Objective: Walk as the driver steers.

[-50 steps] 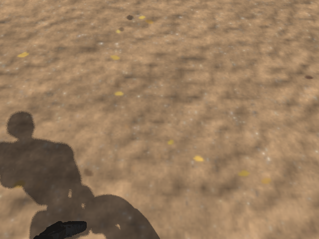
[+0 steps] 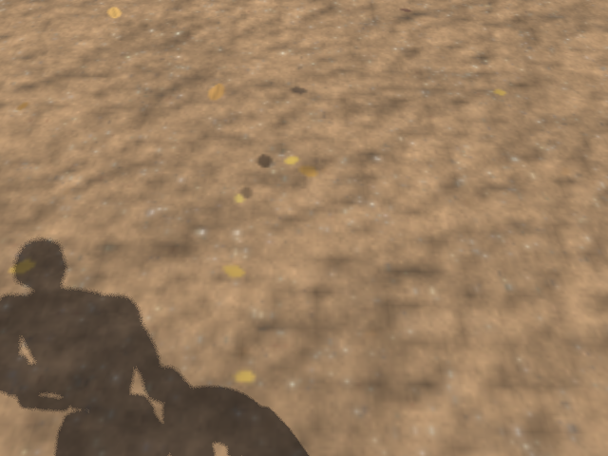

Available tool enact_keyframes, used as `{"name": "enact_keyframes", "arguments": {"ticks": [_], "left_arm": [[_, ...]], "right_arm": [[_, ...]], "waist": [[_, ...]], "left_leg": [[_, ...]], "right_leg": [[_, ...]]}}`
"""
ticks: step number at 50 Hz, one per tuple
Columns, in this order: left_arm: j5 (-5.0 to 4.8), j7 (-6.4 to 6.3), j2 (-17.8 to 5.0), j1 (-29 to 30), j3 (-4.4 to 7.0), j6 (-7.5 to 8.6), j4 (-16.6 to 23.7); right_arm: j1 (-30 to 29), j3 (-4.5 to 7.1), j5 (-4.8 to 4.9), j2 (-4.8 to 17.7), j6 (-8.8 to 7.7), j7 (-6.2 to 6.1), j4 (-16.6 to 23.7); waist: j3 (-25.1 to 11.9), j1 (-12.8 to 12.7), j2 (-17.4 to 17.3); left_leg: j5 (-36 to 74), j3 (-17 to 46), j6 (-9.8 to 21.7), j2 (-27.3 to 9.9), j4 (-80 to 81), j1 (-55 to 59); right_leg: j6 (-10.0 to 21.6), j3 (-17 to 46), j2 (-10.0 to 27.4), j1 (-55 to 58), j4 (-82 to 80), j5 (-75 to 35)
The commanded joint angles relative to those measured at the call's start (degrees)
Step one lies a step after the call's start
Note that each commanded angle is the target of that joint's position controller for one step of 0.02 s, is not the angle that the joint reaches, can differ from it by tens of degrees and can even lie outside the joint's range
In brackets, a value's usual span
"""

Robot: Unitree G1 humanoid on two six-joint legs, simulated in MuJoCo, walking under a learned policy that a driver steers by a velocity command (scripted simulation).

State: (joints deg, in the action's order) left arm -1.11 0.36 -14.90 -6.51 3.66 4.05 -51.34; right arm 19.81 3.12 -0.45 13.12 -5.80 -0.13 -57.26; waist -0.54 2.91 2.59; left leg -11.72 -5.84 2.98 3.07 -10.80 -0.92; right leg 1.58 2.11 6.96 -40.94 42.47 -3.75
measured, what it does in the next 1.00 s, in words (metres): walks ahead, turning right: right foot, then left foot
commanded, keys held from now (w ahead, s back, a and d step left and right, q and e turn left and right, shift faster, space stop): w+e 1.00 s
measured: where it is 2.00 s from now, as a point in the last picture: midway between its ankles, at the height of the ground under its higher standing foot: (448, 249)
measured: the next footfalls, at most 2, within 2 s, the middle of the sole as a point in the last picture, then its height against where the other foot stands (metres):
right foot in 0.20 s outside the picture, level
left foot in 0.68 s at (305, 412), level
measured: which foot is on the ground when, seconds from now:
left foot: down 0.00-0.20, up 0.22-0.66, down 0.68-1.00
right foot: up 0.00-0.18, down 0.20-0.70, up 0.72-1.00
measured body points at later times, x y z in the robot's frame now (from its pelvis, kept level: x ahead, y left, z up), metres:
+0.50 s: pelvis +0.29 -0.08 +0.00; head +0.32 -0.10 +0.45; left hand +0.41 +0.18 -0.12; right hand +0.42 -0.38 -0.10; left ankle +0.49 +0.07 -0.69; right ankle +0.25 -0.14 -0.75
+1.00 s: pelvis +0.56 -0.12 +0.00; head +0.58 -0.13 +0.45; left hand +0.85 +0.01 -0.09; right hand +0.43 -0.38 -0.12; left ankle +0.57 +0.00 -0.75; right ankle +0.58 -0.33 -0.68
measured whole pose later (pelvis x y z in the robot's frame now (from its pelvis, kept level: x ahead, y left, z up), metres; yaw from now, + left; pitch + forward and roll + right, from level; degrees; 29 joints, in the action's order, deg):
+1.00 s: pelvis +0.56 -0.12 +0.00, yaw -34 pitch +2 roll +2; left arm -1.4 0.7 -17.5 -10.0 4.8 1.4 -38.2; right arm 17.9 4.3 -0.4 15.6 -5.6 0.1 -49.0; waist 1.4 3.9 2.6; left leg -12.7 -8.4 1.1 0.8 -15.3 -4.1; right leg 0.2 3.7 6.1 -41.3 53.1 5.4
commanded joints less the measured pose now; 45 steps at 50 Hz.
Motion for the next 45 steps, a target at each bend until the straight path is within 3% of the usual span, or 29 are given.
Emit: {"name": "enact_keyframes", "arguments": {"ticks": [1,4,6,8,9,10,11,12,13,14,15,16,19,21,25,27,30,32,33,34,35,36,37,38,39,41,43,45], "left_arm": [[-0.21,0.93,-1.48,6.34,-0.23,0.48,4.68],[-0.23,2.15,-1.54,9.59,-0.43,0.55,7.06],[-0.20,3.04,-2.41,9.37,-0.14,0.63,8.27],[-0.12,3.38,-5.15,3.40,1.32,0.43,7.99],[-0.21,3.21,-7.69,-5.26,2.88,0.31,5.93],[-0.07,2.26,-12.68,-14.84,4.87,-0.02,4.15],[-0.52,1.88,-17.69,-16.73,5.73,-0.06,3.97],[-0.15,1.65,-13.56,-18.82,4.34,0.11,4.45],[0.29,1.37,-10.65,-16.65,3.63,0.39,4.52],[0.18,1.29,-9.02,-12.45,3.11,0.68,5.69],[0.42,1.36,-7.34,-8.25,2.59,0.75,6.88],[1.01,1.25,-6.10,-5.94,2.10,0.84,7.88],[0.54,0.44,-7.61,-5.87,2.39,0.88,8.61],[0.28,-0.42,-9.44,-7.82,2.91,0.82,8.49],[-0.15,-1.11,-9.56,-11.13,3.04,0.06,8.15],[-0.33,-1.11,-9.55,-13.03,3.05,-0.21,7.60],[-0.47,-1.40,-8.99,-14.24,2.96,-0.78,7.47],[-0.17,-1.65,-9.12,-13.31,3.04,-1.16,8.11],[-0.02,-1.61,-7.97,-12.41,2.62,-1.24,8.75],[0.44,-1.33,-5.20,-11.28,1.57,-0.98,9.94],[-0.27,-1.42,-2.13,-16.36,0.70,-0.44,11.35],[-1.08,-1.33,-4.32,-19.47,0.45,-0.06,12.17],[-1.36,-1.22,-9.31,-16.77,1.63,-0.31,11.38],[-0.82,-1.15,-10.09,-12.12,1.92,-0.75,12.05],[-0.24,-1.05,-9.23,-9.75,2.00,-0.92,12.87],[-0.44,-0.61,-7.19,-9.81,2.13,-1.63,13.32],[-0.54,-0.40,-5.18,-9.44,1.70,-2.24,14.26],[-0.25,-0.41,-4.76,-7.68,1.56,-2.44,15.51]], "right_arm": [[0.66,1.76,0.27,9.10,-0.55,-0.68,2.08],[1.94,2.04,0.63,9.34,0.53,-0.90,1.39],[0.59,2.43,0.84,10.47,1.34,-1.21,1.97],[-1.00,2.93,0.81,12.25,2.26,-1.76,3.07],[-2.01,2.80,0.82,12.24,2.80,-2.03,3.77],[-1.49,2.27,0.32,11.54,2.57,-2.27,5.28],[4.41,-0.60,-1.18,2.60,0.64,-0.85,7.59],[-0.67,0.09,0.98,6.77,-2.05,0.09,8.18],[-6.07,0.80,2.89,9.26,-3.46,0.57,10.05],[-8.34,0.63,2.51,9.09,-4.05,0.33,10.68],[-9.21,1.16,1.17,9.30,-3.90,-0.13,10.54],[-8.43,1.69,0.59,9.72,-3.10,-0.36,10.75],[-8.13,1.73,-0.20,7.69,-1.00,-0.71,11.90],[-12.38,1.47,-0.57,6.88,-0.51,-0.94,13.64],[-20.69,0.74,-0.02,5.28,-0.91,-0.27,16.25],[-23.37,0.78,0.61,5.92,-1.17,0.12,17.59],[-24.14,1.38,0.93,8.23,-1.94,0.83,18.76],[-20.95,1.91,1.07,9.46,-2.66,1.05,18.34],[-15.95,2.59,0.76,10.61,-2.96,0.83,17.08],[-8.07,3.44,-0.30,13.09,-3.22,0.46,16.10],[0.21,4.71,-1.34,17.84,-2.67,0.00,15.10],[1.93,4.54,0.00,16.49,-1.92,0.46,13.92],[-1.31,3.16,0.65,11.22,-1.51,0.36,15.30],[-4.01,2.51,0.47,9.17,-0.90,0.18,15.89],[-6.73,2.10,-0.01,8.40,-0.52,0.22,15.80],[-9.10,1.57,-0.40,7.08,-0.61,0.27,15.36],[-8.70,2.05,-0.05,8.07,-1.18,0.44,14.59],[-8.08,2.62,-0.02,9.56,-1.45,0.36,13.88]], "waist": [[4.99,0.69,-5.46],[6.11,1.28,-5.00],[5.28,0.00,-6.01],[0.19,-3.86,-8.26],[-4.41,-8.45,-7.45],[-10.42,-12.00,-2.26],[-16.81,-6.28,12.28],[-21.50,-9.47,7.48],[-14.04,-10.11,5.53],[-9.33,-8.10,-0.11],[-5.65,-5.58,-3.29],[-4.61,-3.31,-2.64],[-2.09,-1.38,-1.24],[-0.52,-2.41,-0.79],[0.53,-5.86,1.38],[0.62,-6.99,2.18],[0.21,-6.64,2.82],[-0.52,-4.44,4.56],[-2.81,-1.78,4.56],[-9.27,2.04,2.02],[-17.71,2.06,-10.30],[-19.64,0.88,-22.10],[-11.88,1.64,-14.25],[-6.01,1.79,-9.02],[-2.05,0.41,-6.88],[0.90,-1.97,-8.66],[1.07,-2.33,-8.69],[1.08,-2.36,-7.13]], "left_leg": [[14.16,2.59,6.74,-16.06,5.39,-1.38],[18.13,0.74,5.91,-18.51,2.06,5.85],[29.50,-0.89,4.82,-19.38,-2.56,8.33],[49.98,-2.96,3.30,-18.91,-13.68,8.71],[53.20,-4.73,1.69,-16.79,-25.27,5.48],[39.57,-5.13,-0.59,-14.46,-42.55,-8.14],[-12.54,-1.00,-4.41,-1.84,-63.88,-34.67],[-20.66,10.77,-3.16,-0.78,-70.68,-42.29],[-16.24,11.67,-1.60,-3.99,-70.50,-47.22],[-11.31,11.19,-0.93,-6.62,-66.06,-45.63],[-8.83,10.79,-1.31,-8.36,-60.99,-41.70],[-7.64,11.17,-1.65,-9.66,-58.06,-36.94],[-5.52,9.77,-4.10,-9.92,-49.41,-33.75],[1.24,8.79,-5.72,-8.93,-41.41,-34.45],[16.22,7.93,-5.94,-4.97,-24.07,-29.29],[17.78,8.40,-5.76,-3.86,-20.68,-27.75],[13.00,10.19,-4.58,-3.34,-16.49,-27.16],[8.59,9.74,-2.99,-3.02,-14.65,-22.72],[8.84,9.04,-1.47,-3.20,-12.68,-15.43],[8.23,14.19,1.83,-9.64,-14.69,-1.99],[1.14,33.71,9.23,-22.26,-13.32,18.99],[-10.69,51.83,13.17,-28.90,-8.31,23.03],[-17.08,46.07,10.99,-26.90,-6.93,16.61],[-13.83,36.65,8.53,-24.16,-6.26,8.89],[-8.40,30.64,7.56,-21.59,-4.37,1.61],[-0.99,22.04,6.65,-18.35,-1.12,-6.17],[4.37,16.91,7.77,-17.98,1.18,-7.69],[9.51,13.04,8.58,-18.50,2.19,-6.69]], "right_leg": [[0.77,-1.10,-1.35,0.47,-5.45,-3.76],[2.25,-1.91,-1.97,-2.02,-8.24,0.84],[3.74,-4.32,-3.57,0.58,-8.95,6.50],[5.80,-8.18,-7.78,11.01,-8.14,12.05],[7.53,-9.09,-10.51,22.70,-10.84,10.25],[11.07,2.29,-4.46,40.76,-11.64,9.32],[22.05,34.44,10.11,61.86,-16.56,17.99],[22.44,45.16,12.28,66.00,-24.44,21.33],[19.30,36.44,10.36,61.57,-24.77,17.18],[17.46,29.19,7.99,52.86,-25.00,11.94],[16.40,24.08,6.08,43.54,-26.02,6.15],[16.12,21.21,4.64,37.43,-27.44,2.30],[16.35,16.80,2.61,29.11,-30.25,-1.25],[15.49,14.23,1.12,26.71,-30.93,-1.74],[11.56,11.52,-2.53,24.44,-29.50,4.50],[10.93,13.78,-1.65,25.89,-28.18,6.89],[10.20,19.11,0.44,31.91,-23.05,8.86],[9.33,21.81,0.84,33.61,-19.11,7.09],[7.95,21.07,-1.34,32.62,-14.73,4.54],[5.95,17.68,-4.36,27.27,-2.80,5.86],[1.60,9.24,-12.07,9.57,16.32,20.27],[0.56,7.54,-10.87,-2.50,27.61,38.67],[0.09,8.78,-7.28,-6.29,32.61,34.51],[-0.17,6.43,-5.16,-5.88,33.11,29.84],[-0.20,5.54,-3.55,-4.14,30.57,26.39],[-0.07,4.94,-0.82,0.05,26.60,22.98],[-0.66,3.87,-0.05,0.27,24.45,20.42],[-1.43,4.03,0.40,-1.53,20.62,16.46]]}}
Velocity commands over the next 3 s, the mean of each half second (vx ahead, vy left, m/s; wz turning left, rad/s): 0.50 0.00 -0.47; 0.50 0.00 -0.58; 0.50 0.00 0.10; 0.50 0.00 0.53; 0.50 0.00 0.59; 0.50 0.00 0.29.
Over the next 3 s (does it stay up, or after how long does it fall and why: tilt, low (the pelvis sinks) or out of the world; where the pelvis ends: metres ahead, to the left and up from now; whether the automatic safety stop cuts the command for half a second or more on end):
stays up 1.56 -0.34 0.00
